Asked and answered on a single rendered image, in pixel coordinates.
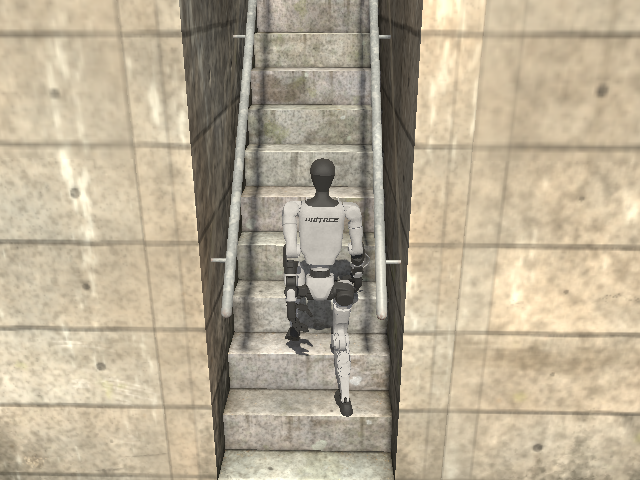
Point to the right robot hand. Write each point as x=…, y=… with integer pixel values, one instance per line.
x=357, y=281

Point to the right robot upper arm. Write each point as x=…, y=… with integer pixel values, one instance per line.
x=352, y=213

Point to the robot left forearm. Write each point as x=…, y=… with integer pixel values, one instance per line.
x=290, y=277

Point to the robot right foot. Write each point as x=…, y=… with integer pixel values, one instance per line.
x=346, y=407

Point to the robot right forearm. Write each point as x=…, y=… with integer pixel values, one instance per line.
x=357, y=262

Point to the left robot hand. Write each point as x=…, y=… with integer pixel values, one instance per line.
x=291, y=315

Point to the robot left thigh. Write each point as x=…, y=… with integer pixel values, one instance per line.
x=301, y=284

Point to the left robot upper arm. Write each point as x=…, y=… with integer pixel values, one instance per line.
x=290, y=211

